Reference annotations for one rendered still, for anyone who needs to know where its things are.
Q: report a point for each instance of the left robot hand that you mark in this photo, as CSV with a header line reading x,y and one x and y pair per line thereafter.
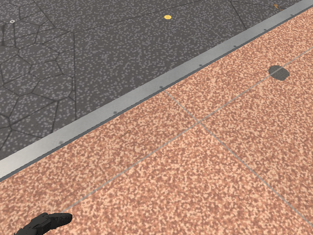
x,y
45,222

